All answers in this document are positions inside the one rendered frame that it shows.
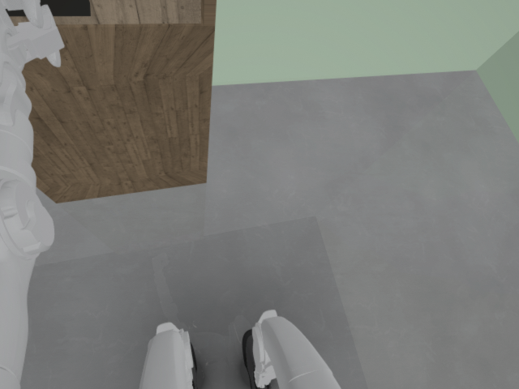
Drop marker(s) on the left robot hand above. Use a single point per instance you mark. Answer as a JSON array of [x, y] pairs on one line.
[[38, 38]]

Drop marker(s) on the cabinet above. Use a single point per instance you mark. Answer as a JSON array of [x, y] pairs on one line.
[[127, 111]]

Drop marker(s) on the robot left thigh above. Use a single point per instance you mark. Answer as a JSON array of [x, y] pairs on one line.
[[168, 360]]

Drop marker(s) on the robot left forearm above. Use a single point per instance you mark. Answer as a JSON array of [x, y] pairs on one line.
[[16, 132]]

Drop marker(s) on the handle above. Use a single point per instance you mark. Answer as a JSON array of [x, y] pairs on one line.
[[61, 8]]

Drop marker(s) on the drawer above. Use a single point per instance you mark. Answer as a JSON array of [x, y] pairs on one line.
[[133, 12]]

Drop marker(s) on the robot left upper arm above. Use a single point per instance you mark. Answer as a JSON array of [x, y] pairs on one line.
[[26, 229]]

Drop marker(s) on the right robot foot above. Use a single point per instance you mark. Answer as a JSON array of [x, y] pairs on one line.
[[247, 349]]

